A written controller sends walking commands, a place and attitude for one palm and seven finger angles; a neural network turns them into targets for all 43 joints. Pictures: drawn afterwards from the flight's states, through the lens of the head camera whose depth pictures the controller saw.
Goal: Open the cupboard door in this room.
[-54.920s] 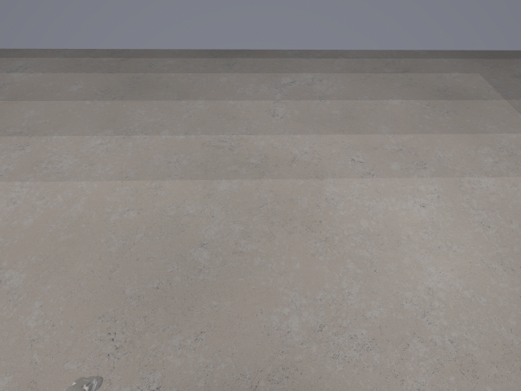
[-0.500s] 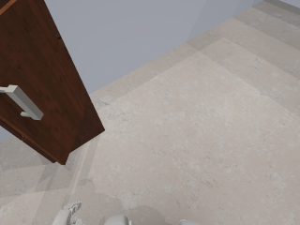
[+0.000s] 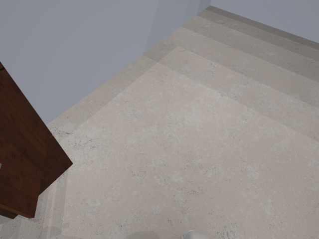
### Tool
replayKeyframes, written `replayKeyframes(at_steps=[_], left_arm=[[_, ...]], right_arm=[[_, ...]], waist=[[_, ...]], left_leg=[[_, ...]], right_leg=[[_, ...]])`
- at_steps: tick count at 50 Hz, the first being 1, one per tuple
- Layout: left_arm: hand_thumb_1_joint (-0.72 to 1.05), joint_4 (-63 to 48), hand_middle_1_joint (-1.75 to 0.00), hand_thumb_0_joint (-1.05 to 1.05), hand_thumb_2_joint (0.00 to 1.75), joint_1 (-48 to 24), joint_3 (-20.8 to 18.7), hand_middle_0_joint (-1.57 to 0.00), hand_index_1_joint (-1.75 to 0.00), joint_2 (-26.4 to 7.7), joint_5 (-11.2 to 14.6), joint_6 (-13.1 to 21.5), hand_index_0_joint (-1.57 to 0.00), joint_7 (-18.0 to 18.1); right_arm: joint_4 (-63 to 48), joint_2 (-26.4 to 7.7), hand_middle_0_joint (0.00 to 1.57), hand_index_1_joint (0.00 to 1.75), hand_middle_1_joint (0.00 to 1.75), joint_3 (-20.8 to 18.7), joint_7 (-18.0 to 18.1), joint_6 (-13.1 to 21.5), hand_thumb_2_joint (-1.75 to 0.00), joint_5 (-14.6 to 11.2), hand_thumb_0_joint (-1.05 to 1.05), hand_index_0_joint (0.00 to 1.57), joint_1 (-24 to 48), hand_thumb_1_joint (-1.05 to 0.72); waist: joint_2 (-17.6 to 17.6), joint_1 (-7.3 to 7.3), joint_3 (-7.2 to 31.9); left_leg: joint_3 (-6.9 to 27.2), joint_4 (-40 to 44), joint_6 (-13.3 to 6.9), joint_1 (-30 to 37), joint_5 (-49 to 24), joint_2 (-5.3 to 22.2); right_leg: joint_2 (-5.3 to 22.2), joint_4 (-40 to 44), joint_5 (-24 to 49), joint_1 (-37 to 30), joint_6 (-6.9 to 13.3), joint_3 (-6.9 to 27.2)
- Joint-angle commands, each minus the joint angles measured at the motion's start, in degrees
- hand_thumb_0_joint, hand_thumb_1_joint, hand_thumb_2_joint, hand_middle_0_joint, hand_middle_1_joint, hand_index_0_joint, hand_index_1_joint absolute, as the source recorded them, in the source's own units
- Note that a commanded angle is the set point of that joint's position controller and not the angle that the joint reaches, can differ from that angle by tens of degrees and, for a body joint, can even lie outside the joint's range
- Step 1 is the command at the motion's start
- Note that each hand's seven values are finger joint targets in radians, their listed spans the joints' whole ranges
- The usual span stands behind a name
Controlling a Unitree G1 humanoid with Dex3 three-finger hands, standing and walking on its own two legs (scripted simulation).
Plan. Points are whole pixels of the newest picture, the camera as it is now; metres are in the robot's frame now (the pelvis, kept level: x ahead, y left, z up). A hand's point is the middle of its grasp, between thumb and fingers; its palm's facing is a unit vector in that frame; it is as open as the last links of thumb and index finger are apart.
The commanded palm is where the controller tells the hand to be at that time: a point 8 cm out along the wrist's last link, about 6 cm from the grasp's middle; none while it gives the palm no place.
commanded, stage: walk to a spot facing it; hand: left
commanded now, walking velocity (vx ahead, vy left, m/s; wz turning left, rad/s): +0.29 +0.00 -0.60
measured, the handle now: out of the picture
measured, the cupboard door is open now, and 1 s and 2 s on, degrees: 45 45 45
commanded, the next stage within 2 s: turn to face it in 1.62 s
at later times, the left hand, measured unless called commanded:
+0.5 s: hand (116, 225) +0.18 +0.13 -0.18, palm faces -0.19 -0.97 -0.17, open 7.4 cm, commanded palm none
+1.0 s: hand (170, 123) +0.54 -0.02 -0.16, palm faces -0.52 -0.83 -0.21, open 7.4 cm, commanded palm none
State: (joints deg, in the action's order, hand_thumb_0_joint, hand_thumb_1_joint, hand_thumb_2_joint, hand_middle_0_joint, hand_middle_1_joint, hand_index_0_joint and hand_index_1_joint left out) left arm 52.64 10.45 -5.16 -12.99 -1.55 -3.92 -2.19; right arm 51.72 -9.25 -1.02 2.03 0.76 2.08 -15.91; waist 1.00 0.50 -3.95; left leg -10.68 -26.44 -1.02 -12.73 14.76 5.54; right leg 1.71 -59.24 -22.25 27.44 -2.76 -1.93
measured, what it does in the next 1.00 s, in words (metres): walks ahead, turning right: right foot, then left foot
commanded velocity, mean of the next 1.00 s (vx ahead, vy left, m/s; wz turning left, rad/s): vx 0.35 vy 0.00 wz -0.41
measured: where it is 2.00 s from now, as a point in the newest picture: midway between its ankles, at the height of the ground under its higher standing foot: (210, 162)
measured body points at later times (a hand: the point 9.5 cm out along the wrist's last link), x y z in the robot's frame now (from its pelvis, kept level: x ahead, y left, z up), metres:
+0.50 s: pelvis +0.13 -0.04 -0.01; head +0.17 -0.04 +0.44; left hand +0.19 +0.18 -0.16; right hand +0.16 -0.31 -0.14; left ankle +0.26 +0.07 -0.71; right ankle +0.02 -0.13 -0.74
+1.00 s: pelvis +0.33 -0.11 -0.01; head +0.36 -0.15 +0.44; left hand +0.57 +0.03 -0.14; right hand +0.15 -0.26 -0.16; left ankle +0.30 +0.04 -0.74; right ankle +0.36 -0.24 -0.73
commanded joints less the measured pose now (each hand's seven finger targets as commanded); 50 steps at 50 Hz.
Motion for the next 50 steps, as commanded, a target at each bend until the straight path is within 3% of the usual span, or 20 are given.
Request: replayKeyframes(at_steps=[1,5,7,8,9,10,12,15,19,24,27,28,29,30,32,34,36,46,48,50], left_arm=[[0.90,-6.51,-0.30,0.00,0.90,-7.81,0.18,-0.20,-0.30,-1.20,-0.20,2.49,-0.20,-1.16],[0.90,-6.03,-0.30,0.00,0.90,-6.97,0.25,-0.20,-0.30,-1.33,-0.24,3.23,-0.20,-1.24],[0.90,-2.99,-0.30,0.00,0.90,0.85,-0.51,-0.20,-0.30,-2.75,-0.28,3.67,-0.20,-0.71],[0.90,-0.47,-0.30,0.00,0.90,9.47,-1.59,-0.20,-0.30,-6.80,-0.42,4.23,-0.20,-0.07],[0.90,1.72,-0.30,0.00,0.90,17.54,-3.11,-0.20,-0.30,-14.16,-0.26,4.88,-0.20,1.07],[0.90,1.84,-0.30,0.00,0.90,17.69,-3.21,-0.20,-0.30,-14.63,0.74,5.13,-0.20,2.15],[0.90,-0.33,-0.30,0.00,0.90,8.46,-1.90,-0.20,-0.30,-10.22,0.58,5.31,-0.20,2.46],[0.90,-0.98,-0.30,0.00,0.90,5.11,-0.97,-0.20,-0.30,-7.11,0.25,6.54,-0.20,2.23],[0.90,0.82,-0.30,0.00,0.90,7.45,-0.97,-0.20,-0.30,-7.45,0.14,7.51,-0.20,1.77],[0.90,2.43,-0.30,0.00,0.90,7.72,-1.22,-0.20,-0.30,-8.26,-0.01,7.36,-0.20,1.82],[0.90,1.96,-0.30,0.00,0.90,4.72,-1.27,-0.20,-0.30,-6.93,0.68,7.12,-0.20,1.83],[0.90,1.47,-0.30,0.00,0.90,7.87,-0.94,-0.20,-0.30,-3.44,1.19,6.93,-0.20,1.40],[0.90,-0.26,-0.30,0.00,0.90,7.49,-0.01,-0.20,-0.30,-2.07,1.08,7.23,-0.20,0.94],[0.90,-0.62,-0.30,0.00,0.90,4.40,-0.27,-0.20,-0.30,-2.89,0.37,7.39,-0.20,1.05],[0.90,0.23,-0.30,0.00,0.90,1.61,-0.43,-0.20,-0.30,-1.91,-0.18,7.10,-0.20,0.22],[0.90,1.61,-0.30,0.00,0.90,4.73,0.00,-0.20,-0.30,0.02,-0.47,5.80,-0.20,-0.44],[0.90,1.20,-0.30,0.00,0.90,3.99,0.23,-0.20,-0.30,1.09,-0.49,4.91,-0.20,-0.51],[0.90,-2.39,-0.30,0.00,0.90,-8.50,1.05,-0.20,-0.30,1.21,-0.45,4.95,-0.20,-0.64],[0.90,-1.78,-0.30,0.00,0.90,-6.76,0.99,-0.20,-0.30,0.41,-0.39,5.40,-0.20,-0.43],[0.90,2.87,-0.30,0.00,0.90,7.09,0.05,-0.20,-0.30,-2.84,-0.40,6.40,-0.20,0.17]], right_arm=[[-0.26,-11.91,0.20,0.30,0.30,-3.68,0.15,0.99,-0.90,0.15,0.00,0.20,-7.96,-0.90],[0.25,-13.18,0.20,0.30,0.30,-4.17,-0.64,0.85,-0.90,0.33,0.00,0.20,-7.05,-0.90],[-0.13,-12.91,0.20,0.30,0.30,-3.95,-0.96,0.66,-0.90,0.03,0.00,0.20,-4.53,-0.90],[-1.40,-11.20,0.20,0.30,0.30,-3.50,-1.52,0.76,-0.90,-0.80,0.00,0.20,-1.64,-0.90],[-5.24,-6.65,0.20,0.30,0.30,-2.23,-2.28,0.77,-0.90,-1.46,0.00,0.20,4.77,-0.90],[-6.52,-10.05,0.20,0.30,0.30,-2.73,-1.98,0.69,-0.90,-0.83,0.00,0.20,8.40,-0.90],[-4.53,-9.66,0.20,0.30,0.30,-3.50,-2.25,0.62,-0.90,-0.76,0.00,0.20,7.77,-0.90],[-1.48,-7.63,0.20,0.30,0.30,-3.62,-2.64,0.00,-0.90,-0.29,0.00,0.20,3.50,-0.90],[-2.45,-6.62,0.20,0.30,0.30,-3.62,-2.96,0.65,-0.90,-0.61,0.00,0.20,5.76,-0.90],[-4.27,-5.99,0.20,0.30,0.30,-3.27,-2.92,2.18,-0.90,-1.00,0.00,0.20,8.83,-0.90],[0.58,-9.90,0.20,0.30,0.30,-3.89,-1.52,3.34,-0.90,-0.60,0.00,0.20,-5.43,-0.90],[2.32,-16.45,0.20,0.30,0.30,-5.47,-0.78,3.85,-0.90,0.64,0.00,0.20,-13.46,-0.90],[2.67,-19.78,0.20,0.30,0.30,-5.61,-0.37,3.29,-0.90,0.73,0.00,0.20,-18.72,-0.90],[2.35,-17.66,0.20,0.30,0.30,-4.98,-0.43,2.90,-0.90,0.47,0.00,0.20,-14.90,-0.90],[0.13,-10.90,0.20,0.30,0.30,-3.39,-0.66,3.22,-0.90,0.32,0.00,0.20,-5.76,-0.90],[0.74,-8.17,0.20,0.30,0.30,-2.65,-0.38,4.06,-0.90,-0.06,0.00,0.20,-3.15,-0.90],[1.75,-7.85,0.20,0.30,0.30,-2.53,-0.39,4.46,-0.90,-0.26,0.00,0.20,-4.82,-0.90],[6.12,-8.19,0.20,0.30,0.30,-2.31,-1.33,3.16,-0.90,0.43,0.00,0.20,-11.28,-0.90],[6.86,-9.23,0.20,0.30,0.30,-2.17,-1.30,2.82,-0.90,0.45,0.00,0.20,-11.69,-0.90],[6.93,-9.26,0.20,0.30,0.30,-1.93,-1.56,2.62,-0.90,-0.23,0.00,0.20,-9.52,-0.90]], waist=[[-10.11,-4.78,3.12],[-11.14,-4.01,3.20],[-5.54,0.47,4.40],[3.38,5.26,7.04],[22.02,9.77,6.40],[16.93,9.33,3.59],[10.26,3.86,-1.08],[6.91,-0.10,-1.38],[3.93,0.08,-0.50],[6.52,0.29,-0.31],[0.26,-6.60,5.35],[-14.38,-8.91,12.23],[-21.82,-9.48,15.47],[-15.03,-8.42,11.06],[-10.79,-3.76,0.86],[-9.61,-0.70,1.61],[-7.83,-0.52,2.83],[-6.16,-3.13,-1.51],[-6.07,-1.86,0.13],[-2.29,5.01,6.45]], left_leg=[[9.50,12.11,-5.44,10.06,1.90,14.64],[6.65,9.81,-4.63,6.22,6.98,16.06],[2.47,0.76,-1.91,-2.47,9.23,13.13],[-3.05,-12.33,0.51,-13.12,9.84,8.85],[-4.85,-31.75,3.76,-31.04,24.78,-0.82],[6.15,-39.09,3.26,-36.04,20.88,0.13],[9.76,-39.74,3.88,-33.38,9.99,2.85],[8.35,-33.68,5.00,-24.57,2.72,2.17],[7.72,-25.82,5.15,-23.27,-0.44,0.73],[6.34,-13.04,3.84,-15.84,0.37,-1.93],[6.32,-1.87,2.39,9.68,-2.98,-3.08],[25.04,1.95,-2.47,23.03,4.85,11.55],[41.41,10.25,-7.66,26.96,9.09,22.65],[41.96,13.54,-8.57,18.15,16.22,23.95],[30.40,15.58,-5.79,4.14,14.27,18.96],[18.14,14.87,-3.85,3.02,3.85,15.30],[12.61,15.45,-4.93,3.51,-3.28,14.07],[2.44,15.39,-5.41,6.24,-8.57,14.09],[1.69,10.84,-4.58,7.42,-15.85,13.83],[-2.69,-7.01,-1.63,2.42,-26.05,9.71]], right_leg=[[1.70,11.59,-1.49,5.15,1.20,-2.25],[0.13,22.74,-3.19,-3.82,3.01,-5.38],[-2.09,30.61,2.95,-18.92,4.50,-7.09],[4.18,36.93,-4.42,-32.18,7.60,1.97],[19.66,46.07,-9.76,-39.97,15.45,30.83],[22.23,48.27,-7.62,-36.22,18.60,36.62],[17.18,48.80,-11.05,-26.60,16.19,27.05],[11.79,48.64,2.29,-19.16,13.95,15.62],[10.83,47.55,8.71,-21.11,14.54,14.70],[10.70,43.30,17.14,-22.09,13.49,14.32],[5.32,27.86,22.91,-12.46,9.89,9.89],[-1.54,10.88,7.79,-0.95,6.81,4.74],[-5.96,-7.68,-11.16,7.86,5.47,1.90],[-2.68,-16.02,-9.28,10.97,6.28,5.45],[2.83,-19.15,2.47,12.08,5.53,4.99],[4.19,-15.39,6.97,9.71,4.25,3.58],[4.56,-9.50,7.83,9.09,3.55,2.68],[3.00,19.07,11.31,2.39,4.56,-3.99],[1.01,22.77,8.28,-3.88,5.74,-5.95],[-1.32,28.95,9.25,-24.01,8.16,-6.29]])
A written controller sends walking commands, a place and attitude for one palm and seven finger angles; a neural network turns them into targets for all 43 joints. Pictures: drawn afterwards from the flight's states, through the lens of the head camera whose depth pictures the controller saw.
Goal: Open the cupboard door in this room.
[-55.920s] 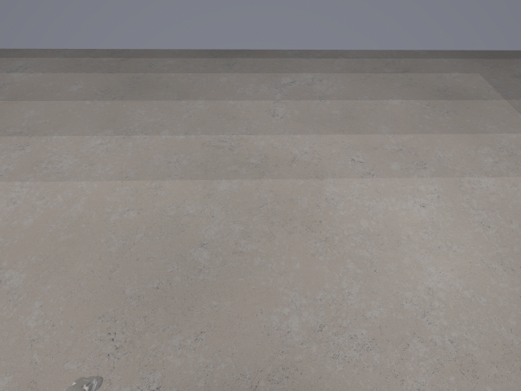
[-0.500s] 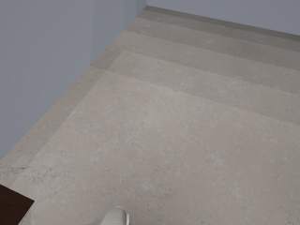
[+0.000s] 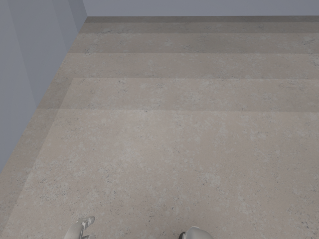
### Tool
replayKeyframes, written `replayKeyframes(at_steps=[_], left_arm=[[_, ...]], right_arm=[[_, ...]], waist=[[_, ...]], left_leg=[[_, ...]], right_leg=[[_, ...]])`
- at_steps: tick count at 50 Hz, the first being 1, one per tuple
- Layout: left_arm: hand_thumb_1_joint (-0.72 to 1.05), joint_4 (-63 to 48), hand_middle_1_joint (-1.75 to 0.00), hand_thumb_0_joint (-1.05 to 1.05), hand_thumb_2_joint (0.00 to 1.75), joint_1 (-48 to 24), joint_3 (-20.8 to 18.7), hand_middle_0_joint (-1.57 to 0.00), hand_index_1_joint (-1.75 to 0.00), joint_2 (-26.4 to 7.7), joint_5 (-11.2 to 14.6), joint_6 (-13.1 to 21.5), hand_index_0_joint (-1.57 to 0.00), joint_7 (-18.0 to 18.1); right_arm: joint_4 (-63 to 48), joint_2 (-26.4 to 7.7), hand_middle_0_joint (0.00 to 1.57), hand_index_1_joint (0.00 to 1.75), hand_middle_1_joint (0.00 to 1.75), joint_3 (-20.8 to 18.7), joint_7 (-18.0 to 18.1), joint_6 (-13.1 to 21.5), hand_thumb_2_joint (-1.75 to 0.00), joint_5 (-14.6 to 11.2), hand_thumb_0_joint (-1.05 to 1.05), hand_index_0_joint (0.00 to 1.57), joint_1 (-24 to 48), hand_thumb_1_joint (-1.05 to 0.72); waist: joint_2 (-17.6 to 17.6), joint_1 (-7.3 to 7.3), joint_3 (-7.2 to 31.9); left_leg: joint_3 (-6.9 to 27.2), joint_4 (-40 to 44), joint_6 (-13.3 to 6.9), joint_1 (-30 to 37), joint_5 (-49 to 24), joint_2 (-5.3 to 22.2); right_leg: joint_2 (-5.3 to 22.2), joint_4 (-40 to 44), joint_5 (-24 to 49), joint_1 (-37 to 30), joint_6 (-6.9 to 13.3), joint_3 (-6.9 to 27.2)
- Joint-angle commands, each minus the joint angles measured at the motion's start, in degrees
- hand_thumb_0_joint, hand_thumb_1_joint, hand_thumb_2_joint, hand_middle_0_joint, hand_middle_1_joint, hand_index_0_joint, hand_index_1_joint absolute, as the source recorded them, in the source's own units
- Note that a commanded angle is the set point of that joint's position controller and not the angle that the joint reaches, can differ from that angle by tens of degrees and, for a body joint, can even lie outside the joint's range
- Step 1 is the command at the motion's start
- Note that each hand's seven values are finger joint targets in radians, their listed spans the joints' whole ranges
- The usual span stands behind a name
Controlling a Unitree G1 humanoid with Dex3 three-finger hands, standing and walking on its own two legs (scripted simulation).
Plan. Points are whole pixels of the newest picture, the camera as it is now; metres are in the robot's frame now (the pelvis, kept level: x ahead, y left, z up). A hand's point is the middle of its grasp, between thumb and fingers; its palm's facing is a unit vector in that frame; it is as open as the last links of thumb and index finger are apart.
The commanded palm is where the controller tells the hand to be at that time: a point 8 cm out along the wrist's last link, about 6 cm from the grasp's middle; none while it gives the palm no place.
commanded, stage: walk to a spot facing it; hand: left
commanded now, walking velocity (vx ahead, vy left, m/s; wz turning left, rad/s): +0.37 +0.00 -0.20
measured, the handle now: out of the picture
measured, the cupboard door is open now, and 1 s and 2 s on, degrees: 45 45 45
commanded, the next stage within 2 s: turn to face it in 0.62 s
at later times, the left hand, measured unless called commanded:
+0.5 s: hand (113, 226) +0.18 +0.15 -0.19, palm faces +0.07 -0.99 -0.13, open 7.3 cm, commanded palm none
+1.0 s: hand (127, 120) +0.56 +0.14 -0.16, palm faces -0.01 -0.97 -0.23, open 7.4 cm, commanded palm none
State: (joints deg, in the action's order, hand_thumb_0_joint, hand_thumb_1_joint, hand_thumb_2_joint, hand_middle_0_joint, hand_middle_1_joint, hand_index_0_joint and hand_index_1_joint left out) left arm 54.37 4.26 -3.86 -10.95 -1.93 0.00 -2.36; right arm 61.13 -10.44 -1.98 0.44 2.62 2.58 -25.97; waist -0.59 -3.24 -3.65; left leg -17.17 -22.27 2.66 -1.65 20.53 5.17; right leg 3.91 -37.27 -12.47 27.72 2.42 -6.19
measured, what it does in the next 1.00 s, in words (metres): walks ahead: right foot, then left foot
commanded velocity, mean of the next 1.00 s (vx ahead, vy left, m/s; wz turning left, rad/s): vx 0.23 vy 0.00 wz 0.09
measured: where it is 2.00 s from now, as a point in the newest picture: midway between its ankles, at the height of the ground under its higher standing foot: (173, 179)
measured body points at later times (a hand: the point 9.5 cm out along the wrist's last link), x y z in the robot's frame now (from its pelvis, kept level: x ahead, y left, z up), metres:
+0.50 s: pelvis +0.26 -0.01 -0.01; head +0.29 +0.01 +0.43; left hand +0.18 +0.20 -0.18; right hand +0.37 -0.26 -0.14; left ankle +0.37 +0.08 -0.74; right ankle +0.10 -0.10 -0.73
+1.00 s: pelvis +0.46 -0.04 -0.01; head +0.50 -0.05 +0.44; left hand +0.56 +0.19 -0.14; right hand +0.38 -0.26 -0.17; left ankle +0.38 +0.07 -0.67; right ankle +0.49 -0.16 -0.73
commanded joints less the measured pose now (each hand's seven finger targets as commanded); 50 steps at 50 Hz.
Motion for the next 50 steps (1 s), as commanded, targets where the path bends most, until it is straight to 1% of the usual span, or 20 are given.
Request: replayKeyframes(at_steps=[1,2,3,4,6,8,19,21,23,24,25,26,29,35,40,43,45,46,47,50], left_arm=[[0.90,4.01,-0.30,0.00,0.90,22.85,-2.85,-0.20,-0.30,-10.54,-0.20,3.23,-0.20,1.16],[0.90,5.34,-0.30,0.00,0.90,27.40,-3.94,-0.20,-0.30,-15.58,0.96,3.11,-0.20,1.93],[0.90,5.08,-0.30,0.00,0.90,24.53,-3.63,-0.20,-0.30,-15.25,1.54,3.10,-0.20,2.42],[0.90,3.56,-0.30,0.00,0.90,19.11,-2.83,-0.20,-0.30,-11.76,1.62,2.76,-0.20,2.85],[0.90,2.08,-0.30,0.00,0.90,12.19,-0.86,-0.20,-0.30,-6.06,1.36,3.37,-0.20,2.92],[0.90,2.64,-0.30,0.00,0.90,11.18,-0.15,-0.20,-0.30,-4.30,0.97,4.18,-0.20,2.73],[0.90,8.26,-0.30,0.00,0.90,18.84,0.30,-0.20,-0.30,-5.41,0.82,5.60,-0.20,2.96],[0.90,8.61,-0.30,0.00,0.90,18.40,0.17,-0.20,-0.30,-6.51,0.98,5.52,-0.20,2.99],[0.90,8.53,-0.30,0.00,0.90,17.34,0.17,-0.20,-0.30,-6.60,1.30,5.25,-0.20,3.04],[0.90,7.50,-0.30,0.00,0.90,18.05,0.14,-0.20,-0.30,-4.80,1.42,5.02,-0.20,2.82],[0.90,6.09,-0.30,0.00,0.90,20.87,0.65,-0.20,-0.30,-2.02,2.14,5.13,-0.20,2.13],[0.90,4.55,-0.30,0.00,0.90,16.09,0.47,-0.20,-0.30,-3.26,1.38,5.28,-0.20,2.54],[0.90,4.91,-0.30,0.00,0.90,12.52,0.22,-0.20,-0.30,-1.29,0.49,3.97,-0.20,1.49],[0.90,4.43,-0.30,0.00,0.90,13.91,0.58,-0.20,-0.30,2.66,0.11,1.12,-0.20,1.12],[0.90,3.35,-0.30,0.00,0.90,10.10,0.96,-0.20,-0.30,0.50,0.32,1.84,-0.20,1.43],[0.90,4.98,-0.30,0.00,0.90,14.83,0.43,-0.20,-0.30,-3.61,0.42,2.76,-0.20,2.18],[0.90,6.47,-0.30,0.00,0.90,21.89,-1.33,-0.20,-0.30,-12.61,0.39,3.25,-0.20,3.14],[0.90,6.13,-0.30,0.00,0.90,22.93,-1.39,-0.20,-0.30,-12.87,0.82,3.46,-0.20,3.57],[0.90,5.43,-0.30,0.00,0.90,20.26,-1.41,-0.20,-0.30,-11.92,0.78,3.47,-0.20,4.02],[0.90,1.62,-0.30,0.00,0.90,11.41,-0.69,-0.20,-0.30,-7.95,0.63,2.17,-0.20,4.79]], right_arm=[[-3.44,-5.68,0.20,0.30,0.30,-0.57,-0.65,1.11,-0.90,-1.88,0.00,0.20,0.98,-0.90],[-5.80,-3.63,0.20,0.30,0.30,-0.37,-0.44,1.41,-0.90,-2.31,0.00,0.20,2.88,-0.90],[-5.35,-5.49,0.20,0.30,0.30,-1.22,-0.41,1.14,-0.90,-1.99,0.00,0.20,6.81,-0.90],[-5.33,-5.07,0.20,0.30,0.30,-1.73,-0.23,1.00,-0.90,-1.98,0.00,0.20,9.11,-0.90],[-2.99,-2.32,0.20,0.30,0.30,-1.20,-0.27,-0.08,-0.90,-1.25,0.00,0.20,7.25,-0.90],[-1.23,-0.60,0.20,0.30,0.30,-1.00,-0.47,-1.18,-0.90,-1.03,0.00,0.20,3.54,-0.90],[-6.57,-1.47,0.20,0.30,0.30,-0.98,-2.06,0.33,-0.90,-1.54,0.00,0.20,20.23,-0.90],[-5.96,-2.37,0.20,0.30,0.30,-1.12,-1.70,0.67,-0.90,-1.47,0.00,0.20,18.72,-0.90],[-2.32,-4.78,0.20,0.30,0.30,-1.67,-0.65,1.10,-0.90,-0.92,0.00,0.20,6.98,-0.90],[-0.37,-10.02,0.20,0.30,0.30,-2.94,-0.05,1.29,-0.90,-0.20,0.00,0.20,-1.83,-0.90],[0.39,-15.69,0.20,0.30,0.30,-4.21,0.44,1.20,-0.90,0.29,0.00,0.20,-7.51,-0.90],[0.33,-15.01,0.20,0.30,0.30,-3.78,0.64,0.62,-0.90,-0.58,0.00,0.20,-5.85,-0.90],[-3.01,-6.79,0.20,0.30,0.30,-2.00,0.97,1.87,-0.90,-0.68,0.00,0.20,6.12,-0.90],[-2.25,-5.46,0.20,0.30,0.30,-1.71,0.62,2.16,-0.90,-1.03,0.00,0.20,6.49,-0.90],[-0.44,-5.40,0.20,0.30,0.30,-0.76,0.63,0.92,-0.90,-1.12,0.00,0.20,4.41,-0.90],[0.27,-4.78,0.20,0.30,0.30,-0.52,0.50,0.27,-0.90,-1.70,0.00,0.20,4.02,-0.90],[-0.88,-1.67,0.20,0.30,0.30,-0.48,-0.27,-0.52,-0.90,-2.06,0.00,0.20,2.31,-0.90],[-2.28,-1.29,0.20,0.30,0.30,-0.54,0.23,-1.21,-0.90,-2.25,0.00,0.20,5.33,-0.90],[-2.69,-2.42,0.20,0.30,0.30,-0.86,0.40,-1.50,-0.90,-2.38,0.00,0.20,6.46,-0.90],[-2.58,-1.19,0.20,0.30,0.30,-1.04,-0.38,-2.94,-0.90,-2.30,0.00,0.20,8.77,-0.90]], waist=[[9.91,12.65,12.49],[19.54,12.95,14.48],[15.09,12.28,12.03],[10.10,9.60,7.19],[6.07,4.50,1.56],[7.05,1.75,0.36],[5.34,4.31,-1.56],[4.90,2.42,-1.32],[3.43,-3.18,4.07],[-4.77,-6.17,10.05],[-17.31,-5.85,16.24],[-11.98,-5.42,14.72],[-3.91,0.76,0.33],[-3.86,3.96,1.13],[-4.24,3.47,0.07],[-0.80,6.06,3.49],[14.61,7.96,8.22],[17.59,9.53,10.52],[22.39,8.67,11.02],[10.25,4.67,7.93]], left_leg=[[0.37,-28.21,-2.87,-23.04,-21.11,4.98],[3.89,-45.24,-0.90,-37.61,14.20,-2.38],[12.61,-52.66,-1.71,-40.46,11.02,0.03],[14.95,-53.30,-1.81,-41.02,5.20,2.42],[15.33,-46.19,-1.05,-33.72,-1.76,4.90],[13.97,-40.31,-0.29,-29.76,-3.94,4.08],[11.14,-17.63,-2.02,-32.72,-9.51,0.84],[8.58,-14.06,-3.33,-25.64,-8.44,-2.03],[7.32,-8.49,-5.27,-6.48,-12.08,-4.61],[20.73,-6.77,-9.02,7.87,-13.40,5.21],[42.49,0.25,-16.83,17.92,-14.99,21.21],[45.24,4.96,-17.76,11.70,-9.42,23.39],[30.45,9.91,-11.83,-8.54,-4.16,17.78],[10.26,11.29,-9.55,-12.65,-18.57,11.49],[12.66,6.05,-10.33,-13.57,-22.76,10.21],[12.27,-3.65,-6.12,-15.74,-18.77,5.04],[7.23,-26.54,-1.52,-28.86,11.95,-4.76],[12.25,-38.42,-1.20,-30.68,19.17,-3.68],[15.16,-45.61,-0.86,-33.76,16.58,-2.05],[15.87,-43.95,-0.50,-30.00,9.02,0.58]], right_leg=[[8.00,11.39,-7.60,-41.14,7.32,13.14],[21.23,19.69,-2.29,-48.51,13.68,36.66],[20.95,21.55,-2.04,-42.77,13.59,36.13],[19.27,22.28,-1.79,-35.69,12.35,30.98],[13.57,24.83,3.47,-21.27,8.64,17.04],[10.68,26.35,6.90,-16.49,7.70,11.11],[11.06,23.17,25.29,-29.86,7.27,8.68],[10.75,18.69,35.38,-29.09,6.61,6.55],[7.88,3.86,40.93,-22.16,4.09,3.72],[3.05,-10.53,24.78,-10.66,1.42,2.08],[-5.21,-31.57,-14.51,2.44,-0.14,-0.32],[-3.93,-40.63,-19.21,6.12,0.91,6.03],[2.67,-41.04,-6.33,8.45,-0.59,8.20],[3.10,-16.38,0.13,0.01,-2.40,3.30],[0.63,-0.53,4.24,-8.69,-2.94,-0.01],[0.92,8.61,11.29,-21.66,-2.62,-0.02],[21.29,13.56,29.55,-34.65,5.47,17.04],[25.13,15.21,37.37,-34.42,9.43,20.31],[24.42,14.90,39.62,-34.10,10.03,19.54],[19.67,15.79,27.76,-22.96,5.80,5.18]])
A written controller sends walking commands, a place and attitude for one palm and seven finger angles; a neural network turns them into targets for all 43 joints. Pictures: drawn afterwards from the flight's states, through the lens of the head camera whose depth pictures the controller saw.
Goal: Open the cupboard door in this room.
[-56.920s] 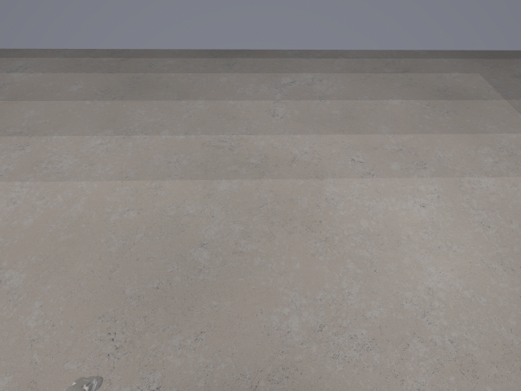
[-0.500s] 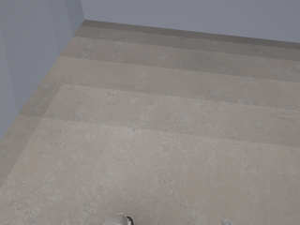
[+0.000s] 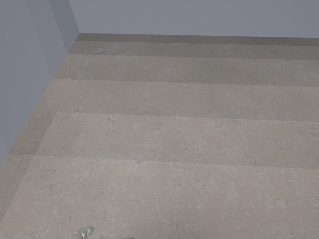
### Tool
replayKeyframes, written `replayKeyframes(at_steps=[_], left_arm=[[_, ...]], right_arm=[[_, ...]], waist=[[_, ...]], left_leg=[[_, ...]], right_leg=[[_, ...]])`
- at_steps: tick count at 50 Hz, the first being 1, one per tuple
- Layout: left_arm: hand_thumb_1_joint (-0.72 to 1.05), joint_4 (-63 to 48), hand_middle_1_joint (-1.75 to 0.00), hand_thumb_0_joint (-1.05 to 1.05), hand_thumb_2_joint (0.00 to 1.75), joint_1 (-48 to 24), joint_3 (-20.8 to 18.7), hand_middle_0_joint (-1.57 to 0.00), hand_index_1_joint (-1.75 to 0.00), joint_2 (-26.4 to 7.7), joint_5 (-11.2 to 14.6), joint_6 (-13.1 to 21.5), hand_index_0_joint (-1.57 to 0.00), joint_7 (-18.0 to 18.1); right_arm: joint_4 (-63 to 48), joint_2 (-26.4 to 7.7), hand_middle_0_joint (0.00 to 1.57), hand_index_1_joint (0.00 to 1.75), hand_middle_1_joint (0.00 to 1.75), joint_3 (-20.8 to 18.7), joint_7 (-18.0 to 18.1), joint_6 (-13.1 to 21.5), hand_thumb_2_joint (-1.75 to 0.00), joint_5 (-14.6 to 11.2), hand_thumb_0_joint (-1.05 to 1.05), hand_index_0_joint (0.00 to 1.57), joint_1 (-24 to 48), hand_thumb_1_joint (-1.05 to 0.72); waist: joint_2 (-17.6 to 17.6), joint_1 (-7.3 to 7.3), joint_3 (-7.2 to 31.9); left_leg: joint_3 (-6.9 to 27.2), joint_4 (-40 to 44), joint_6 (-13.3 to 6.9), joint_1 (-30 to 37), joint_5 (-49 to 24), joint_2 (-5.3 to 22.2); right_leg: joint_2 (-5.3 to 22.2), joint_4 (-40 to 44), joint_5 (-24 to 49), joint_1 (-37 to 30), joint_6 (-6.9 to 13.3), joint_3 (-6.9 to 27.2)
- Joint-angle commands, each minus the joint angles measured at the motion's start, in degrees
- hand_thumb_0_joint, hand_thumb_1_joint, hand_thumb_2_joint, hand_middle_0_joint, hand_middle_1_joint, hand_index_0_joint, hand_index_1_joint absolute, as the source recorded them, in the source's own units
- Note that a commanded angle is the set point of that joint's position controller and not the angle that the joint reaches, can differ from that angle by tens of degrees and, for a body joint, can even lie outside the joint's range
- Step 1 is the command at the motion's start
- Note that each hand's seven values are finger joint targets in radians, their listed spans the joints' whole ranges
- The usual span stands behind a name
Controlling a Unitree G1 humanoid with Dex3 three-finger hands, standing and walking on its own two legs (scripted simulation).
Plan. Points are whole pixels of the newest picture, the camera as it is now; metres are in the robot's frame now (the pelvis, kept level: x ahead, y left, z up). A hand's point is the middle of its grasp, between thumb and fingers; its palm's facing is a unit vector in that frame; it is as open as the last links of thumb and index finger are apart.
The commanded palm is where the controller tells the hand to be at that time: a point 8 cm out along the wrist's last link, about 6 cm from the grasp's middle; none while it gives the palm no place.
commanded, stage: turn to face it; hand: left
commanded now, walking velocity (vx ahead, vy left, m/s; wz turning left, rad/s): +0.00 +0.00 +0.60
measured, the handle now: out of the picture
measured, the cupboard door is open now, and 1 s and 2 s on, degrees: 45 45 45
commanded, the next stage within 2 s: none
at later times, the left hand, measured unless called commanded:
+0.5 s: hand out of the picture +0.11 +0.25 -0.16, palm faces +0.30 -0.92 -0.25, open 7.4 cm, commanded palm none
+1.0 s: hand out of the picture +0.03 +0.15 -0.15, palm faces +0.61 -0.75 -0.26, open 7.3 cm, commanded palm none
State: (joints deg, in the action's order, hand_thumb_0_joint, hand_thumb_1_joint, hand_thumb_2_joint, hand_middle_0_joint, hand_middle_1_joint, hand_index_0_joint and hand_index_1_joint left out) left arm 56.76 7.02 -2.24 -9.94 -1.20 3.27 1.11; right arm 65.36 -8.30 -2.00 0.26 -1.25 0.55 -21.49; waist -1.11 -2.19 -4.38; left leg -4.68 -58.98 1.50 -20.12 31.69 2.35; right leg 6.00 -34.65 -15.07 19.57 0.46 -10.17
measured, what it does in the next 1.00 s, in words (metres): walks ahead, turning left: left foot, then right foot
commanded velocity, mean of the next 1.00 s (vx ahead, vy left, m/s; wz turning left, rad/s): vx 0.00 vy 0.00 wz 0.60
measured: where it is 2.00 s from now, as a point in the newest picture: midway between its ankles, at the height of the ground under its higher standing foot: outside the picture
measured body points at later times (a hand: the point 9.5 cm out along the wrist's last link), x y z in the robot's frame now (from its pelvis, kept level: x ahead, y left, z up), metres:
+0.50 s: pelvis +0.07 +0.02 +0.01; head +0.12 +0.05 +0.46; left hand +0.09 +0.29 -0.14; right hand +0.23 -0.21 -0.12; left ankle +0.07 +0.11 -0.73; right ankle +0.09 -0.14 -0.66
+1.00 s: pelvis +0.11 -0.03 +0.01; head +0.17 -0.01 +0.45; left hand +0.00 +0.19 -0.13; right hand +0.35 -0.18 -0.14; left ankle +0.02 +0.07 -0.68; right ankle +0.13 -0.12 -0.73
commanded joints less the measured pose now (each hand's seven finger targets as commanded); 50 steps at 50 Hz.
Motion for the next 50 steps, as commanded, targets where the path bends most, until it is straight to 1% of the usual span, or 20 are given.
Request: replayKeyframes(at_steps=[1,5,8,9,10,11,13,15,18,26,28,30,31,32,33,34,36,38,44,50], left_arm=[[0.90,-1.78,-0.30,0.00,0.90,6.64,-2.40,-0.20,-0.30,-8.72,-0.30,-1.20,-0.20,1.24],[0.90,-3.46,-0.30,0.00,0.90,4.08,-3.44,-0.20,-0.30,-9.54,-0.75,-1.81,-0.20,0.98],[0.90,-4.51,-0.30,0.00,0.90,3.83,-3.70,-0.20,-0.30,-10.39,-0.08,-2.76,-0.20,0.36],[0.90,-5.30,-0.30,0.00,0.90,4.24,-3.41,-0.20,-0.30,-8.46,0.11,-3.35,-0.20,0.16],[0.90,-8.19,-0.30,0.00,0.90,3.30,-2.71,-0.20,-0.30,-4.75,0.68,-3.91,-0.20,-0.08],[0.90,-9.87,-0.30,0.00,0.90,-1.08,-2.33,-0.20,-0.30,-6.61,-0.21,-4.37,-0.20,0.22],[0.90,-8.71,-0.30,0.00,0.90,-1.82,-2.90,-0.20,-0.30,-5.78,-0.51,-4.17,-0.20,0.02],[0.90,-6.30,-0.30,0.00,0.90,2.09,-3.10,-0.20,-0.30,-6.32,-0.54,-4.11,-0.20,-0.60],[0.90,-5.89,-0.30,0.00,0.90,3.56,-2.84,-0.20,-0.30,-6.45,-0.07,-4.32,-0.20,-0.42],[0.90,-9.29,-0.30,0.00,0.90,0.89,-2.40,-0.20,-0.30,-6.85,0.36,-4.47,-0.20,-0.25],[0.90,-9.19,-0.30,0.00,0.90,2.88,-2.40,-0.20,-0.30,-6.94,0.53,-4.16,-0.20,-0.10],[0.90,-8.47,-0.30,0.00,0.90,6.99,-2.66,-0.20,-0.30,-7.86,0.62,-3.48,-0.20,0.10],[0.90,-8.13,-0.30,0.00,0.90,9.63,-3.07,-0.20,-0.30,-9.97,0.36,-2.78,-0.20,0.35],[0.90,-8.19,-0.30,0.00,0.90,10.82,-4.20,-0.20,-0.30,-15.53,-0.70,-2.20,-0.20,0.91],[0.90,-8.81,-0.30,0.00,0.90,9.80,-3.53,-0.20,-0.30,-17.10,-0.47,-2.49,-0.20,0.80],[0.90,-8.96,-0.30,0.00,0.90,8.08,-3.49,-0.20,-0.30,-14.04,-0.09,-2.35,-0.20,1.30],[0.90,-9.58,-0.30,0.00,0.90,4.03,-2.18,-0.20,-0.30,-10.48,0.19,-2.13,-0.20,1.08],[0.90,-9.79,-0.30,0.00,0.90,4.85,-2.00,-0.20,-0.30,-9.60,0.21,-1.76,-0.20,1.11],[0.90,-7.72,-0.30,0.00,0.90,11.06,-2.71,-0.20,-0.30,-10.90,-0.12,-1.86,-0.20,1.23],[0.90,-6.92,-0.30,0.00,0.90,11.65,-3.73,-0.20,-0.30,-13.11,-0.63,-2.29,-0.20,0.87]], right_arm=[[-6.86,-2.46,0.20,0.30,0.30,-0.94,-0.45,0.32,-0.90,-0.09,0.00,0.20,3.39,-0.90],[-8.22,-1.81,0.20,0.30,0.30,-0.94,-1.25,-0.30,-0.90,0.23,0.00,0.20,3.48,-0.90],[-9.67,-4.83,0.20,0.30,0.30,-1.71,-1.48,-0.16,-0.90,0.68,0.00,0.20,2.19,-0.90],[-10.13,-8.98,0.20,0.30,0.30,-2.60,-1.54,0.21,-0.90,0.86,0.00,0.20,-0.74,-0.90],[-11.13,-16.26,0.20,0.30,0.30,-4.39,-0.93,0.61,-0.90,1.54,0.00,0.20,-3.31,-0.90],[-10.86,-18.35,0.20,0.30,0.30,-4.65,-0.13,0.42,-0.90,1.46,0.00,0.20,-4.56,-0.90],[-12.83,-16.40,0.20,0.30,0.30,-4.22,0.94,0.88,-0.90,1.17,0.00,0.20,2.31,-0.90],[-14.57,-13.99,0.20,0.30,0.30,-3.33,1.16,1.72,-0.90,0.95,0.00,0.20,7.13,-0.90],[-14.97,-14.52,0.20,0.30,0.30,-3.56,1.07,2.23,-0.90,0.68,0.00,0.20,6.99,-0.90],[-16.14,-16.06,0.20,0.30,0.30,-4.60,0.34,0.68,-0.90,1.07,0.00,0.20,9.28,-0.90],[-16.83,-16.55,0.20,0.30,0.30,-4.94,0.24,0.28,-0.90,1.07,0.00,0.20,11.23,-0.90],[-17.55,-16.09,0.20,0.30,0.30,-5.09,0.11,-0.06,-0.90,0.62,0.00,0.20,13.63,-0.90],[-18.01,-14.56,0.20,0.30,0.30,-4.86,-0.13,0.00,-0.90,0.12,0.00,0.20,14.05,-0.90],[-18.90,-10.48,0.20,0.30,0.30,-4.36,-0.54,0.10,-0.90,-0.49,0.00,0.20,13.05,-0.90],[-19.41,-11.67,0.20,0.30,0.30,-4.47,-0.82,-0.05,-0.90,0.13,0.00,0.20,13.83,-0.90],[-18.22,-12.07,0.20,0.30,0.30,-4.83,-0.63,-0.90,-0.90,0.52,0.00,0.20,13.92,-0.90],[-16.07,-10.65,0.20,0.30,0.30,-4.29,-1.39,-1.62,-0.90,0.47,0.00,0.20,13.88,-0.90],[-15.44,-9.78,0.20,0.30,0.30,-3.74,-1.78,-1.88,-0.90,0.35,0.00,0.20,13.83,-0.90],[-15.94,-8.43,0.20,0.30,0.30,-2.90,-2.04,-2.30,-0.90,0.16,0.00,0.20,19.54,-0.90],[-17.25,-7.57,0.20,0.30,0.30,-2.10,-2.22,-1.39,-0.90,-0.13,0.00,0.20,21.29,-0.90]], waist=[[11.00,2.34,7.26],[10.50,1.03,4.80],[5.65,-0.61,5.14],[-6.10,-2.13,6.98],[-23.87,-3.87,7.06],[-14.81,-5.21,8.55],[-12.93,-1.75,6.95],[-8.34,1.04,7.68],[-3.78,1.28,10.80],[-7.45,0.55,8.42],[-7.82,1.36,8.62],[-7.41,3.30,9.35],[-2.10,4.82,10.15],[15.92,5.03,10.60],[18.20,5.12,8.71],[17.74,4.03,8.59],[11.72,1.33,4.87],[12.33,1.31,6.47],[10.77,4.23,6.38],[13.58,5.01,6.76]], left_leg=[[2.06,-3.94,0.92,-9.23,-3.25,3.42],[-1.96,10.01,0.77,-3.75,-7.06,2.24],[-4.35,24.35,0.51,6.43,-17.46,0.25],[5.29,32.38,-1.78,11.16,-23.97,5.39],[29.08,40.04,-10.70,13.11,-39.71,21.63],[33.95,42.24,-14.31,11.34,-33.70,24.84],[28.04,41.19,-10.95,8.56,-29.90,18.29],[18.55,39.33,-8.98,10.06,-38.17,13.38],[15.08,37.11,-10.01,14.73,-49.71,11.99],[19.88,36.91,-11.08,10.83,-41.26,10.67],[21.51,35.61,-10.71,8.11,-41.15,9.82],[21.62,32.22,-8.72,3.13,-37.85,7.72],[19.53,27.45,-5.88,-2.33,-30.55,4.37],[9.86,14.38,-0.81,-14.24,-10.27,-4.74],[6.40,-0.29,0.47,-14.58,5.02,-6.46],[9.17,-8.85,0.48,-14.69,2.97,-4.13],[7.80,-14.50,1.99,-15.60,-6.01,-1.63],[6.02,-12.51,2.72,-14.80,-9.00,-1.28],[2.66,-0.81,2.98,-13.08,-6.92,-0.68],[-1.24,14.57,1.11,-6.56,-5.20,-1.00]], right_leg=[[16.98,13.97,26.65,-10.69,6.71,6.43],[16.16,11.85,18.93,-5.74,4.88,1.30],[14.28,3.38,8.80,-1.21,1.46,-2.10],[10.21,-6.92,-1.35,3.51,-1.31,-3.58],[1.28,-22.42,-26.23,15.93,-5.90,-2.67],[0.00,-31.87,-24.30,16.60,-4.53,6.36],[0.30,-37.81,-13.57,20.29,-4.51,11.24],[0.24,-37.17,-6.27,18.48,-5.38,11.03],[-0.81,-31.99,-5.65,15.91,-6.06,10.54],[-3.94,-13.85,-8.86,7.90,-5.42,9.55],[-5.51,-7.25,-8.05,2.21,-4.70,8.52],[-5.83,3.86,-0.47,-7.07,-4.12,7.87],[-2.15,12.85,4.67,-14.91,-3.24,11.05],[13.64,18.39,10.20,-22.28,2.26,27.45],[22.88,18.07,17.32,-15.76,8.36,30.94],[21.20,17.14,20.77,-13.32,8.98,29.28],[13.28,13.45,29.00,-12.59,6.21,17.06],[11.25,12.25,34.64,-15.30,4.44,11.21],[13.69,11.55,36.89,-20.91,5.48,7.48],[16.07,8.36,37.64,-20.46,6.18,4.04]])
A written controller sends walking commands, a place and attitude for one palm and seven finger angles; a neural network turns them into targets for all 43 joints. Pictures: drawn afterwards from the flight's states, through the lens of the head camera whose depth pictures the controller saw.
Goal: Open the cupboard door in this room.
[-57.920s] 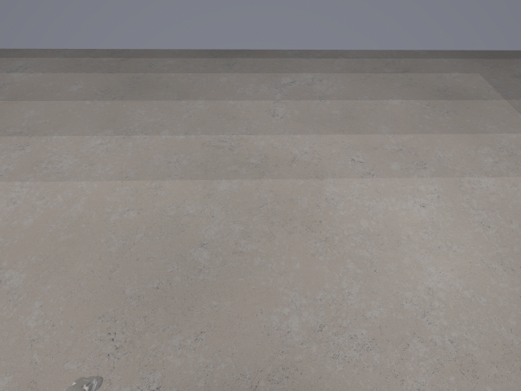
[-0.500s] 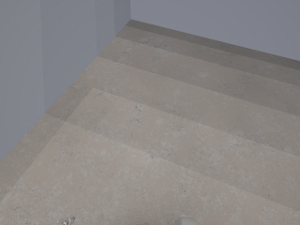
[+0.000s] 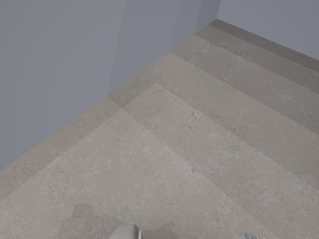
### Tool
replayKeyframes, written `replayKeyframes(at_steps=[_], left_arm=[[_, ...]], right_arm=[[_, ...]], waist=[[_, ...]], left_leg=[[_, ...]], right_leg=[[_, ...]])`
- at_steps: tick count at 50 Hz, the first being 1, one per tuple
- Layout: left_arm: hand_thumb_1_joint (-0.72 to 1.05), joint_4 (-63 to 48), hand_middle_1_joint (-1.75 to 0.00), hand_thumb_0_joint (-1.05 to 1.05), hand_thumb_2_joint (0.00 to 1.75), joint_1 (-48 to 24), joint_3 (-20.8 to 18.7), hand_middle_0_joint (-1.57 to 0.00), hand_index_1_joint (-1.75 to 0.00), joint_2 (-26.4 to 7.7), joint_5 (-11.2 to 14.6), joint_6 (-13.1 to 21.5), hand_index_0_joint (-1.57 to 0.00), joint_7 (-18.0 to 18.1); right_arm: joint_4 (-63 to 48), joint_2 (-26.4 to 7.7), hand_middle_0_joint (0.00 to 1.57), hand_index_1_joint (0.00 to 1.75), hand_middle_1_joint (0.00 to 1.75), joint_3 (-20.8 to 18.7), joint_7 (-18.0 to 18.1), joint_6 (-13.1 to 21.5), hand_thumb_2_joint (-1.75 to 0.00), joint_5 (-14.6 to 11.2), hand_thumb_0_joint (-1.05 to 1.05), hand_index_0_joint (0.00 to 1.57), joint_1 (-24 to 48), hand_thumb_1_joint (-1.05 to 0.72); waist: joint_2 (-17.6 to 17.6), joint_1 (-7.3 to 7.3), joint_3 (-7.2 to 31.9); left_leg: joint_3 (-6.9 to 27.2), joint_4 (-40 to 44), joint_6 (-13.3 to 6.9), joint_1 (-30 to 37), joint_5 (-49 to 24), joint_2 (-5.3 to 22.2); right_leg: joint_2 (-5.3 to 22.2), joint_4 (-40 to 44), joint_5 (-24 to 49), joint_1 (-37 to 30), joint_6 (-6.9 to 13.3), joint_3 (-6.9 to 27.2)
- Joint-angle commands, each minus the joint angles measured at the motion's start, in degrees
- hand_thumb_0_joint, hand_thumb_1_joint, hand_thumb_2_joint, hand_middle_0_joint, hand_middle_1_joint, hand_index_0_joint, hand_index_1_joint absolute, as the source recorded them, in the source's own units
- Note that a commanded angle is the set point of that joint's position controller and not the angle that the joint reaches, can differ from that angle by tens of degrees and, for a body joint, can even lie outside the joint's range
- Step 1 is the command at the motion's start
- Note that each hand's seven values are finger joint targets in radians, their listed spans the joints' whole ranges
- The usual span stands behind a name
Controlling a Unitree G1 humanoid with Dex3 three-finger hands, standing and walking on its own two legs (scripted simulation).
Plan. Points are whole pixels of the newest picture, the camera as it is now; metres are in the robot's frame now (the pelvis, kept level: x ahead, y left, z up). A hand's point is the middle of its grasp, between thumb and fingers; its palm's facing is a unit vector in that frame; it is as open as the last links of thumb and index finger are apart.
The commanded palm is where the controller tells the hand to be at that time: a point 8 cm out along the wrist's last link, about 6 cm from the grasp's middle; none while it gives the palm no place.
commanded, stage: turn to face it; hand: left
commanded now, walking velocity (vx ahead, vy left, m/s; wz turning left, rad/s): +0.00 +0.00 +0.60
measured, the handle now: out of the picture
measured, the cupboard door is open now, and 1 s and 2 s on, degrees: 45 45 45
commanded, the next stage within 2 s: none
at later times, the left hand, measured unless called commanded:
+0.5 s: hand out of the picture +0.08 +0.23 -0.15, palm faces +0.27 -0.92 -0.27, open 7.4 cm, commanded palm none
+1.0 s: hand out of the picture -0.08 +0.19 -0.19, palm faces +0.61 -0.75 -0.26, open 7.4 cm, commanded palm none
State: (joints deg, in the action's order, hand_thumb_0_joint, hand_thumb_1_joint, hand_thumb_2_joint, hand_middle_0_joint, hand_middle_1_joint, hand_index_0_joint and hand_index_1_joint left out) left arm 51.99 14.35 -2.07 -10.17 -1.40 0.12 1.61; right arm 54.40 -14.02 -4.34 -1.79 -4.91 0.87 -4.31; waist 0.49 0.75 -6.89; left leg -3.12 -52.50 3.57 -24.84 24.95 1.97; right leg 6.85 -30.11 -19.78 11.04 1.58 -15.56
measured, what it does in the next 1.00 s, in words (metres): steps on the spot, turning left: left foot, then right foot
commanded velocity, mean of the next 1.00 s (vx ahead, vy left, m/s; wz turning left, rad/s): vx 0.00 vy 0.00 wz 0.60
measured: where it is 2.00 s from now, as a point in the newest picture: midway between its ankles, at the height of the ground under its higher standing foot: outside the picture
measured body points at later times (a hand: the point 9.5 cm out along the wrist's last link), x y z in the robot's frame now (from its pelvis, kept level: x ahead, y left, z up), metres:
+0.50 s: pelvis +0.02 +0.00 +0.00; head +0.07 +0.00 +0.44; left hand +0.07 +0.28 -0.13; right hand +0.15 -0.23 -0.16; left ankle -0.01 +0.12 -0.74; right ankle +0.05 -0.12 -0.72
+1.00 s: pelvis +0.02 +0.00 -0.02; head +0.05 +0.04 +0.43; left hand -0.11 +0.23 -0.17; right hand +0.28 -0.14 -0.14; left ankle -0.03 +0.09 -0.74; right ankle +0.06 -0.12 -0.72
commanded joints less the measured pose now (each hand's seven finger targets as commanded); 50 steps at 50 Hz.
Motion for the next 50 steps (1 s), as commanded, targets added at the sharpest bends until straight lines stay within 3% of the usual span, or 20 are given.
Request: replayKeyframes(at_steps=[1,4,5,6,7,12,21,24,25,26,27,29,32,41,45,46,47,48,49,50], left_arm=[[0.90,-2.11,-0.30,0.00,0.90,3.86,-4.19,-0.20,-0.30,-13.48,-0.38,0.82,-0.20,0.27],[0.90,-2.16,-0.30,0.00,0.90,1.75,-4.45,-0.20,-0.30,-13.71,0.29,0.75,-0.20,-0.33],[0.90,-4.19,-0.30,0.00,0.90,0.82,-4.13,-0.20,-0.30,-10.73,0.79,0.50,-0.20,-0.87],[0.90,-7.49,-0.30,0.00,0.90,-2.95,-2.76,-0.20,-0.30,-8.44,0.63,-0.03,-0.20,-0.75],[0.90,-7.40,-0.30,0.00,0.90,-5.59,-2.84,-0.20,-0.30,-9.33,0.02,-1.12,-0.20,-0.08],[0.90,-3.15,-0.30,0.00,0.90,-2.23,-3.28,-0.20,-0.30,-8.63,0.12,-1.77,-0.20,-1.03],[0.90,-6.03,-0.30,0.00,0.90,-5.58,-2.76,-0.20,-0.30,-7.36,0.60,-1.45,-0.20,-0.90],[0.90,-5.28,-0.30,0.00,0.90,-0.84,-2.97,-0.20,-0.30,-8.10,0.83,-0.48,-0.20,-0.64],[0.90,-4.66,-0.30,0.00,0.90,1.44,-3.45,-0.20,-0.30,-9.45,0.71,0.19,-0.20,-0.34],[0.90,-4.44,-0.30,0.00,0.90,3.34,-4.50,-0.20,-0.30,-14.67,-0.26,0.80,-0.20,0.26],[0.90,-4.85,-0.30,0.00,0.90,2.90,-4.17,-0.20,-0.30,-16.92,-0.31,0.58,-0.20,0.25],[0.90,-5.76,-0.30,0.00,0.90,-2.29,-3.51,-0.20,-0.30,-12.57,0.32,0.47,-0.20,0.89],[0.90,-6.14,-0.30,0.00,0.90,-4.79,-2.41,-0.20,-0.30,-9.22,0.35,0.96,-0.20,0.68],[0.90,-3.23,-0.30,0.00,0.90,2.47,-3.89,-0.20,-0.30,-12.57,-0.23,0.71,-0.20,0.49],[0.90,-3.05,-0.30,0.00,0.90,1.02,-4.66,-0.20,-0.30,-13.89,-0.18,0.36,-0.20,-0.07],[0.90,-3.21,-0.30,0.00,0.90,0.18,-4.65,-0.20,-0.30,-13.81,0.26,0.21,-0.20,-0.33],[0.90,-4.81,-0.30,0.00,0.90,0.24,-4.31,-0.20,-0.30,-10.94,0.61,-0.19,-0.20,-0.78],[0.90,-7.81,-0.30,0.00,0.90,-3.37,-2.86,-0.20,-0.30,-7.59,0.62,-0.56,-0.20,-0.81],[0.90,-8.56,-0.30,0.00,0.90,-6.98,-2.73,-0.20,-0.30,-9.13,-0.05,-1.51,-0.20,-0.07],[0.90,-7.55,-0.30,0.00,0.90,-7.65,-3.07,-0.20,-0.30,-7.98,0.12,-1.36,-0.20,-0.03]], right_arm=[[-6.39,-2.03,0.20,0.30,0.30,0.15,-0.10,2.45,-0.90,-0.47,0.00,0.20,3.31,-0.90],[-5.03,-5.24,0.20,0.30,0.30,-0.74,0.07,3.24,-0.90,0.14,0.00,0.20,-4.66,-0.90],[-4.35,-12.25,0.20,0.30,0.30,-2.54,0.48,3.80,-0.90,0.75,0.00,0.20,-9.64,-0.90],[-3.92,-16.64,0.20,0.30,0.30,-3.30,1.07,3.38,-0.90,0.34,0.00,0.20,-12.98,-0.90],[-3.10,-15.39,0.20,0.30,0.30,-3.08,1.76,3.38,-0.90,0.06,0.00,0.20,-13.88,-0.90],[-5.84,-10.37,0.20,0.30,0.30,-1.41,2.57,4.41,-0.90,0.23,0.00,0.20,-3.72,-0.90],[-5.68,-10.62,0.20,0.30,0.30,-2.28,2.10,3.73,-0.90,0.80,0.00,0.20,-5.09,-0.90],[-6.44,-10.33,0.20,0.30,0.30,-2.61,2.15,3.44,-0.90,0.39,0.00,0.20,-3.06,-0.90],[-6.61,-8.70,0.20,0.30,0.30,-2.52,2.03,3.50,-0.90,0.03,0.00,0.20,-3.15,-0.90],[-7.27,-4.98,0.20,0.30,0.30,-2.02,1.62,3.66,-0.90,-0.62,0.00,0.20,-4.84,-0.90],[-8.06,-4.91,0.20,0.30,0.30,-2.03,1.46,3.67,-0.90,-0.24,0.00,0.20,-4.30,-0.90],[-5.92,-5.78,0.20,0.30,0.30,-2.53,1.32,2.26,-0.90,0.08,0.00,0.20,-5.30,-0.90],[-4.05,-3.58,0.20,0.30,0.30,-1.35,0.33,1.72,-0.90,0.10,0.00,0.20,-4.98,-0.90],[-5.15,-1.65,0.20,0.30,0.30,-0.10,-0.08,2.04,-0.90,-0.34,0.00,0.20,1.46,-0.90],[-5.25,-2.81,0.20,0.30,0.30,-0.44,0.05,2.76,-0.90,-0.21,0.00,0.20,-2.32,-0.90],[-4.42,-4.71,0.20,0.30,0.30,-0.94,0.08,3.13,-0.90,0.04,0.00,0.20,-6.15,-0.90],[-3.93,-11.16,0.20,0.30,0.30,-2.50,0.40,3.61,-0.90,0.59,0.00,0.20,-9.94,-0.90],[-3.65,-16.48,0.20,0.30,0.30,-3.62,0.99,3.40,-0.90,0.57,0.00,0.20,-13.55,-0.90],[-2.73,-15.32,0.20,0.30,0.30,-3.13,1.54,3.30,-0.90,0.35,0.00,0.20,-15.09,-0.90],[-3.64,-14.11,0.20,0.30,0.30,-2.96,2.37,3.54,-0.90,0.54,0.00,0.20,-12.56,-0.90]], waist=[[12.01,1.63,9.61],[4.78,-3.32,13.42],[-11.16,-6.24,16.71],[-18.94,-7.55,15.95],[-11.38,-7.61,16.34],[-7.91,-0.98,9.09],[-10.04,-1.52,8.46],[-9.71,0.98,10.06],[-5.13,2.07,11.11],[10.47,2.66,13.32],[16.12,2.85,12.28],[13.75,-0.04,9.69],[10.69,-1.83,7.34],[10.98,1.81,7.87],[9.70,-0.79,9.66],[6.09,-3.26,11.77],[-8.55,-5.49,14.74],[-20.20,-7.50,13.93],[-13.38,-7.64,13.89],[-12.60,-6.36,12.70]], left_leg=[[-3.49,10.51,-1.34,0.42,0.45,-0.87],[-3.14,26.72,-3.26,17.93,-14.08,-0.89],[15.47,28.93,-10.09,29.65,-33.08,13.12],[27.72,30.12,-18.25,30.22,-53.89,24.17],[25.86,29.64,-18.28,29.08,-50.64,23.70],[12.30,31.79,-12.31,17.36,-40.29,11.26],[18.72,30.92,-12.57,12.18,-30.37,9.43],[20.66,25.90,-10.87,7.43,-30.40,7.71],[19.25,21.96,-8.24,2.54,-23.99,4.68],[10.84,10.01,-3.75,-8.28,-5.90,-2.80],[4.96,-5.23,-1.59,-10.33,11.99,-6.46],[7.72,-19.43,-1.31,-9.68,5.73,-2.09],[4.58,-18.68,0.30,-9.22,-1.71,-0.44],[-2.10,4.64,-0.23,-2.84,1.40,-0.65],[-4.09,18.56,-1.82,8.15,-5.35,-2.00],[-3.04,25.51,-2.68,16.23,-12.66,-1.62],[12.95,28.90,-8.08,26.40,-25.83,10.16],[29.28,31.65,-16.75,27.40,-46.09,22.88],[27.97,31.10,-17.80,24.79,-41.41,23.07],[25.86,31.06,-16.78,22.78,-38.29,19.77]], right_leg=[[15.74,2.69,41.99,-10.94,4.79,8.75],[13.83,-11.64,35.17,-1.87,-0.02,3.50],[6.40,-25.31,5.95,14.06,-4.40,1.76],[0.91,-34.56,-20.34,23.98,-6.29,7.32],[1.37,-38.20,-18.05,26.07,-6.11,13.49],[-0.20,-37.06,-2.56,22.00,-7.14,15.37],[-5.03,-15.86,-3.69,12.20,-6.29,13.48],[-6.46,-1.75,3.37,0.84,-5.36,13.01],[-3.61,7.18,8.49,-7.09,-4.69,14.96],[10.77,12.71,12.77,-16.42,-0.24,28.78],[22.30,12.85,21.62,-11.54,6.65,35.82],[18.22,12.52,19.52,-4.20,7.43,30.72],[11.48,9.38,31.25,-4.07,4.35,16.11],[14.69,5.33,39.78,-10.03,5.06,9.71],[15.02,-1.09,33.16,-4.89,2.57,6.54],[13.91,-8.21,29.16,-0.58,0.25,4.28],[7.76,-20.84,8.07,12.68,-3.76,2.06],[0.85,-32.02,-21.31,24.03,-6.29,6.10],[1.32,-36.22,-19.31,24.83,-5.53,13.05],[0.84,-38.10,-15.25,26.18,-5.73,14.71]])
